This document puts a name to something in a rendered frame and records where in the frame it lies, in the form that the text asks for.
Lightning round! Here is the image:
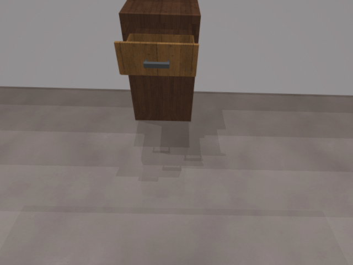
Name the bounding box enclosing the cabinet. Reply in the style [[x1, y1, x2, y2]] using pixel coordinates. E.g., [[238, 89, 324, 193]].
[[119, 0, 201, 121]]

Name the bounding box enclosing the handle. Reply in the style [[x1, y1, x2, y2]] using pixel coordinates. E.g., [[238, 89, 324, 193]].
[[143, 59, 169, 68]]

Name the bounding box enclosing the drawer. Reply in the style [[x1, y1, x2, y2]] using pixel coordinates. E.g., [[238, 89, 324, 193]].
[[114, 34, 199, 77]]

